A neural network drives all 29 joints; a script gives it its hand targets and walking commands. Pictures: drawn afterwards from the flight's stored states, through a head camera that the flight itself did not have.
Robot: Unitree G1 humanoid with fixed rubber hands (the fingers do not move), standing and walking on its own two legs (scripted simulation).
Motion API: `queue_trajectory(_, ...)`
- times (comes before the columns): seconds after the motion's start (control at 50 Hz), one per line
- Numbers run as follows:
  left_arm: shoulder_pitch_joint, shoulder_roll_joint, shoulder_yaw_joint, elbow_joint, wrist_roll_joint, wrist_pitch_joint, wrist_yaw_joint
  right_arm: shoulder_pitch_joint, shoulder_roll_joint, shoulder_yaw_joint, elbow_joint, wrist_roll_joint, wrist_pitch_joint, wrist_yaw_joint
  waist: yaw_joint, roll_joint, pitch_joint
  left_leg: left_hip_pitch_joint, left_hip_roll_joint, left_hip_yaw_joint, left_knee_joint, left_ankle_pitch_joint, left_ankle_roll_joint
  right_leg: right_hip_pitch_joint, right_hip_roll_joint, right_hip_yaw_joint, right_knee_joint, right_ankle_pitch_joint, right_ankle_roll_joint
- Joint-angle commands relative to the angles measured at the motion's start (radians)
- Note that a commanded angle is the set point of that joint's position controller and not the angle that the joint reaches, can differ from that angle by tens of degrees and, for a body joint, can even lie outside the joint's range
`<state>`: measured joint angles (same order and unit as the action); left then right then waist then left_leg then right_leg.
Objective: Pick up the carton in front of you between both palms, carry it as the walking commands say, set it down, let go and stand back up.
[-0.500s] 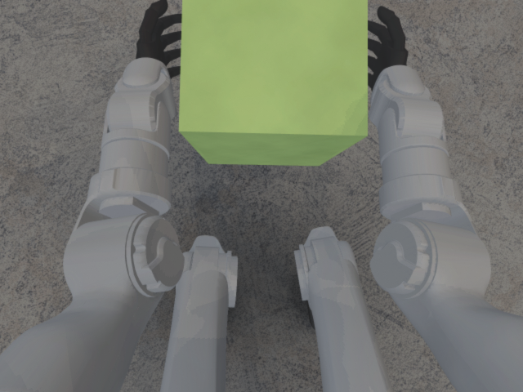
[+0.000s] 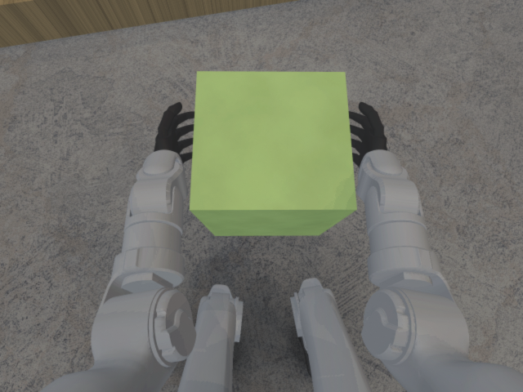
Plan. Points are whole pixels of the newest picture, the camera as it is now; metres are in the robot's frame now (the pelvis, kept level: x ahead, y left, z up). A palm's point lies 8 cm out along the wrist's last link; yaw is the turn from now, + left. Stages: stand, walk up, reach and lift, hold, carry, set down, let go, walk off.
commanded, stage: reach and lift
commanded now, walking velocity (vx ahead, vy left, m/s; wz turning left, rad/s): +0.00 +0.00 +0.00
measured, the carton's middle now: (268, 168) +0.47 -0.02 -0.12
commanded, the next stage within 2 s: hold in 1.92 s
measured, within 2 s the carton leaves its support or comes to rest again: neither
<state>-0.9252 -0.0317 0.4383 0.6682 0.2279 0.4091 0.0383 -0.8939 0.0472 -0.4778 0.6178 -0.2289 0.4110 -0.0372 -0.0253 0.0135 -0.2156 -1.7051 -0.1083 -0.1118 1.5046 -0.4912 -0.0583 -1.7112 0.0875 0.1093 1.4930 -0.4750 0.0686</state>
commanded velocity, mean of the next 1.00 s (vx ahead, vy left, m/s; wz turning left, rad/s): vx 0.00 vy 0.00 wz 0.00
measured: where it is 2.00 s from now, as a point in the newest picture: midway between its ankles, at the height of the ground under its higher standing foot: (266, 357)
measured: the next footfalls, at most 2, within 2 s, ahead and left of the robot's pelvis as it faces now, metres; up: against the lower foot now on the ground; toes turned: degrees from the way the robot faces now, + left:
none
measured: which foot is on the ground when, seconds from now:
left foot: down 0.00-1.00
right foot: down 0.00-1.00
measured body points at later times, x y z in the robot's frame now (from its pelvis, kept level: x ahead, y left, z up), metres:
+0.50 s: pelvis +0.05 +0.00 +0.13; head +0.15 +0.00 +0.57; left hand +0.42 +0.14 +0.10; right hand +0.41 -0.16 +0.10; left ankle +0.08 +0.13 -0.54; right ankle +0.09 -0.14 -0.54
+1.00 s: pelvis +0.07 +0.00 +0.20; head +0.04 -0.01 +0.65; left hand +0.37 +0.15 +0.22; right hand +0.37 -0.16 +0.22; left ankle +0.08 +0.13 -0.54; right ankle +0.09 -0.14 -0.54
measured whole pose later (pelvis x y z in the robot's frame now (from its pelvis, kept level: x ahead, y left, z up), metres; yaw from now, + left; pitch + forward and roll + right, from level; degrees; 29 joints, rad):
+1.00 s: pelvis +0.07 +0.00 +0.20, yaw +0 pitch -2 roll +0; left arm -0.27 -0.15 0.27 0.40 0.28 0.60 0.00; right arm -0.28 0.15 -0.27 0.40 -0.28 0.59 0.00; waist 0.00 0.00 -0.07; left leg -0.19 -0.04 -0.15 0.45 -0.23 -0.02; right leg -0.20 0.04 0.14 0.45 -0.22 0.02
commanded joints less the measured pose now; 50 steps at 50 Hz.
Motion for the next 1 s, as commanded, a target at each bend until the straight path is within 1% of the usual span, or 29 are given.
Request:
queue_trajectory(0.0, -0.581, -1.109, -0.530, 0.048, -0.169, -0.037, -0.250, -0.593, 1.077, 0.564, 0.073, 0.174, -0.023, 0.268, -0.012, 0.014, -0.868, 0.560, -0.072, 0.154, -0.222, 0.257, 0.018, 0.585, 0.079, -0.163, -0.203, 0.274, -0.027)
queue_trajectory(0.1, -0.483, -1.120, -0.536, 0.041, -0.151, -0.056, -0.242, -0.498, 1.087, 0.572, 0.074, 0.158, -0.041, 0.265, -0.005, 0.007, -0.792, 0.663, -0.067, 0.131, -0.318, 0.257, 0.025, 0.668, 0.076, -0.145, -0.298, 0.260, -0.031)
queue_trajectory(0.2, -0.392, -1.137, -0.564, 0.018, -0.150, -0.064, -0.241, -0.405, 1.101, 0.598, 0.057, 0.153, -0.051, 0.266, -0.001, 0.001, -0.731, 0.773, -0.060, 0.109, -0.414, 0.269, 0.030, 0.780, 0.071, -0.128, -0.394, 0.266, -0.037)
queue_trajectory(0.36, -0.234, -1.153, -0.626, -0.031, -0.156, -0.064, -0.247, -0.244, 1.119, 0.658, 0.012, 0.152, -0.053, 0.266, 0.000, -0.002, -0.630, 0.957, -0.044, 0.078, -0.577, 0.320, 0.035, 0.994, 0.056, -0.093, -0.556, 0.321, -0.044)
queue_trajectory(0.48, -0.105, -1.146, -0.658, -0.064, -0.154, -0.054, -0.252, -0.116, 1.123, 0.693, -0.018, 0.148, -0.044, 0.267, 0.006, -0.006, -0.521, 1.112, -0.030, 0.053, -0.712, 0.386, 0.040, 1.154, 0.043, -0.066, -0.690, 0.389, -0.049)
queue_trajectory(0.62, 0.047, -1.128, -0.696, -0.119, -0.162, -0.013, -0.258, 0.034, 1.117, 0.736, -0.070, 0.154, -0.004, 0.264, 0.016, -0.015, -0.381, 1.306, -0.014, 0.039, -0.869, 0.488, 0.042, 1.347, 0.029, -0.049, -0.851, 0.490, -0.047)
queue_trajectory(0.7, 0.121, -1.119, -0.729, -0.176, -0.171, 0.028, -0.262, 0.107, 1.107, 0.771, -0.124, 0.170, 0.036, 0.264, 0.017, -0.016, -0.302, 1.411, -0.006, 0.038, -0.956, 0.532, 0.038, 1.455, 0.021, -0.044, -0.938, 0.534, -0.044)
queue_trajectory(0.76, 0.162, -1.107, -0.759, -0.229, -0.183, 0.065, -0.264, 0.152, 1.099, 0.800, -0.175, 0.183, 0.072, 0.264, 0.017, -0.015, -0.240, 1.488, 0.000, 0.034, -1.021, 0.540, 0.036, 1.527, 0.015, -0.039, -1.002, 0.542, -0.045)
queue_trajectory(0.8, 0.183, -1.096, -0.775, -0.268, -0.191, 0.093, -0.266, 0.175, 1.092, 0.818, -0.212, 0.189, 0.100, 0.264, 0.020, -0.014, -0.191, 1.527, 0.003, 0.033, -1.060, 0.535, 0.037, 1.565, 0.013, -0.038, -1.041, 0.536, -0.044)
queue_trajectory(0.86, 0.202, -1.083, -0.758, -0.289, -0.187, 0.135, -0.271, 0.197, 1.086, 0.802, -0.229, 0.186, 0.141, 0.268, 0.021, -0.016, -0.092, 1.542, 0.006, 0.037, -1.107, 0.462, 0.040, 1.589, 0.013, -0.039, -1.088, 0.467, -0.046)
queue_trajectory(0.92, 0.203, -1.067, -0.716, -0.271, -0.166, 0.167, -0.281, 0.195, 1.070, 0.760, -0.211, 0.168, 0.172, 0.275, 0.022, -0.015, 0.002, 1.533, 0.009, 0.042, -1.134, 0.371, 0.045, 1.580, 0.008, -0.041, -1.118, 0.375, -0.049)
queue_trajectory(0.98, 0.155, -1.058, -0.667, -0.238, -0.144, 0.177, -0.292, 0.144, 1.060, 0.709, -0.179, 0.146, 0.180, 0.284, 0.022, -0.015, 0.056, 1.512, 0.013, 0.049, -1.137, 0.284, 0.050, 1.561, 0.004, -0.047, -1.124, 0.286, -0.055)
